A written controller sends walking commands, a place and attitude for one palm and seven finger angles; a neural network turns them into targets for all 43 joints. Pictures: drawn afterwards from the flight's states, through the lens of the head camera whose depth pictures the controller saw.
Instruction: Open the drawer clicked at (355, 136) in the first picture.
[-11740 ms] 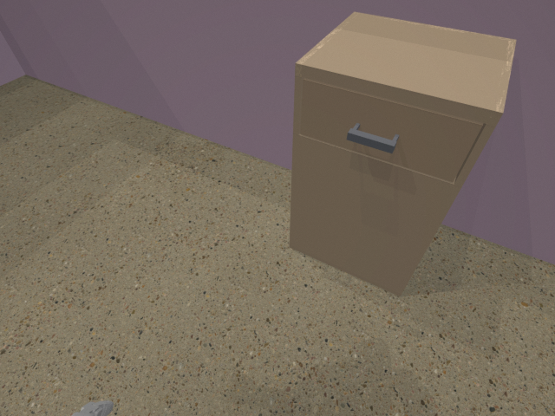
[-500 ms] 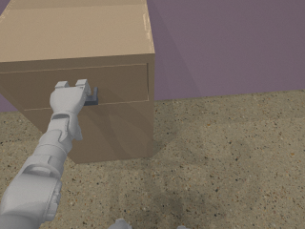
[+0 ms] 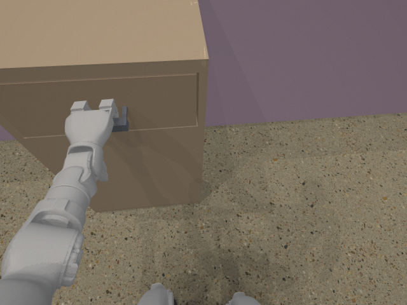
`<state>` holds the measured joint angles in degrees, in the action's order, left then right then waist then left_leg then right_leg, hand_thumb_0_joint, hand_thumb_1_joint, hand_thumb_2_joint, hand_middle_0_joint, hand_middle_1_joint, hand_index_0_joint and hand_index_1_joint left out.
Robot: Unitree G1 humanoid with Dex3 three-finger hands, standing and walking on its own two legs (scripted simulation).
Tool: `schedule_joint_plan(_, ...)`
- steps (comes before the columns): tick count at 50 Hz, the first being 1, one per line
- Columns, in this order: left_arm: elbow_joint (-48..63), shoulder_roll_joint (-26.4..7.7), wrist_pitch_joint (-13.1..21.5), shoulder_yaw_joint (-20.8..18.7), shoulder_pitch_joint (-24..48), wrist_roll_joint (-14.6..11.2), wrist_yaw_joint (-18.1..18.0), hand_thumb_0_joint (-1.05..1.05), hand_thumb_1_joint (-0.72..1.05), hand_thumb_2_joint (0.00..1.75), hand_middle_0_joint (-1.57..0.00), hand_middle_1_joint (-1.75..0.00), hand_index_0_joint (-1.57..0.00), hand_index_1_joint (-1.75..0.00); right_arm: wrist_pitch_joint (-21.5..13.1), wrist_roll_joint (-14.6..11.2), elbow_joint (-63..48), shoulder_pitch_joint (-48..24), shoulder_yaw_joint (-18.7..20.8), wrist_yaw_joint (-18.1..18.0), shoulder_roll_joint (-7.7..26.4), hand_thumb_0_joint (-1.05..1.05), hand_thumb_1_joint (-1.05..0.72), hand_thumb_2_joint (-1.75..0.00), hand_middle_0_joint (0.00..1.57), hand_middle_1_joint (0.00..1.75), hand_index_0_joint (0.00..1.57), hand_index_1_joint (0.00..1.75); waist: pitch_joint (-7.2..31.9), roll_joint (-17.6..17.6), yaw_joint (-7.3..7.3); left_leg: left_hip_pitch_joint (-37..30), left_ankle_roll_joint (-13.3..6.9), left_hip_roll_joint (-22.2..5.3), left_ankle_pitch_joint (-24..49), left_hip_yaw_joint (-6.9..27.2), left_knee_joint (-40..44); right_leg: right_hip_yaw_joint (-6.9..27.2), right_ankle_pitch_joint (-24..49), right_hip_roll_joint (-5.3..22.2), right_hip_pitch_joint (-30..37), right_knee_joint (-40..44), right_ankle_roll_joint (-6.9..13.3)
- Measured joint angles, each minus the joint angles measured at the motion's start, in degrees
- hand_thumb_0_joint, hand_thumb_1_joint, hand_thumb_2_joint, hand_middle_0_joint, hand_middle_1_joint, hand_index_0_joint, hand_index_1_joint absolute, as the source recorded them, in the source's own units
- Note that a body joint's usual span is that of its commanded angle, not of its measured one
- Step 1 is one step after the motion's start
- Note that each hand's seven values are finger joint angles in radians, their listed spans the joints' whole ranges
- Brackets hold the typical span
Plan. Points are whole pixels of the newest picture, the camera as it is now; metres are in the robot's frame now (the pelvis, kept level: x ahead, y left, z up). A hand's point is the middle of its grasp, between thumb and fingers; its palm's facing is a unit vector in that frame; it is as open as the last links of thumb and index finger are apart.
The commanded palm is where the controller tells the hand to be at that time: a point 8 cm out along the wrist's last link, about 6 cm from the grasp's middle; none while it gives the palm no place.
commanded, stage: lower the fingers behind the handle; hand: left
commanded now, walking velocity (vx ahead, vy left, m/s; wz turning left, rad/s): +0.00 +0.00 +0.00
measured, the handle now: (101, 118) +0.53 +0.22 +0.00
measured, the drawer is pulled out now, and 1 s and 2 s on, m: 0.00 0.00 0.07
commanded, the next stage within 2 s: close the thumb around the handle in 0.50 s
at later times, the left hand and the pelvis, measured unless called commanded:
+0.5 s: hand (103, 145) +0.46 +0.21 -0.02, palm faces -0.07 -0.04 -1.00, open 13.8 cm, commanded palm +0.44 +0.21 +0.04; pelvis +0.00 +0.00 -0.01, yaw +0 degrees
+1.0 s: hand (103, 145) +0.46 +0.21 -0.02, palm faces -0.06 -0.04 -1.00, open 9.7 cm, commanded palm +0.44 +0.21 +0.04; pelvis +0.01 +0.00 +0.00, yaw -1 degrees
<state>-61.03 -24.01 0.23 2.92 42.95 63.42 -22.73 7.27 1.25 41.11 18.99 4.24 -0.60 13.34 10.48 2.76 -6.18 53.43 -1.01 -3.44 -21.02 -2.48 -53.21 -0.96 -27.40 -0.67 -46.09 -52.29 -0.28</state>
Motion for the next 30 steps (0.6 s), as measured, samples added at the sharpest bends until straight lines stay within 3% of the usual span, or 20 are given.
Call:
schedule_joint_plan(7, 1.7, 0.4, 0.7, -1.0, -1.3, 0.5, -1.7, 0.00, -0.49, 0.30, -0.25, -1.19, -0.27, -1.20, -0.1, 0.6, 0.3, 0.2, 0.4, 0.3, -0.2, 0.00, -0.91, -0.90, 0.20, 0.30, 0.20, 0.30, 0.6, 0.2, 0.21, 2.5, -0.1, -0.2, -1.1, 0.0, -2.4, 0.1, -0.9, -0.1, -2.4, -2.2, -0.1)
schedule_joint_plan(12, 2.1, 1.0, -0.8, -0.7, -1.6, 0.6, -2.8, 0.00, -0.49, 0.30, -0.25, -1.18, -0.28, -1.20, 0.2, 0.7, 0.8, -0.2, 0.4, 0.5, -0.4, 0.00, -0.91, -0.90, 0.20, 0.30, 0.20, 0.30, 0.5, 0.5, 0.23, 2.9, -0.2, -0.2, -1.5, 0.0, -3.1, 0.1, -1.3, -0.1, -2.8, -2.7, -0.2)
schedule_joint_plan(17, 0.9, 1.1, -2.0, -0.6, -1.0, 0.0, -1.7, 0.00, -0.49, 0.30, -0.25, -1.19, -0.30, -1.20, 0.4, 0.4, 0.8, -0.6, -0.2, 0.3, -0.6, 0.00, -0.91, -0.90, 0.20, 0.30, 0.20, 0.30, 0.1, 0.5, -0.13, 2.1, -0.1, -0.2, -1.2, 0.0, -2.3, 0.1, -1.0, -0.2, -2.0, -1.9, -0.2)
schedule_joint_plan(23, 1.0, 0.4, -0.5, -0.9, -1.4, -0.2, -0.3, 0.00, -0.49, 0.30, -0.26, -1.19, -0.31, -1.20, 0.0, 0.3, 0.2, -0.3, -0.3, -0.2, -0.6, 0.00, -0.91, -0.90, 0.21, 0.30, 0.20, 0.30, 0.0, 0.5, -0.31, 1.7, 0.0, -0.3, -1.1, 0.0, -1.8, 0.2, -0.8, -0.3, -1.6, -1.4, -0.1)
schedule_joint_plan(30, 2.4, 0.0, 1.3, -1.8, -2.6, 0.3, -1.3, 0.00, -0.49, 0.30, -0.28, -1.19, -0.31, -1.20, -0.3, 0.6, 0.6, -0.2, 0.3, -0.1, -0.1, 0.00, -0.91, -0.90, 0.20, 0.30, 0.20, 0.30, 0.2, 0.4, -0.07, 2.6, 0.1, -0.4, -1.6, 0.1, -2.6, 0.1, -1.4, -0.4, -2.5, -2.3, 0.1)
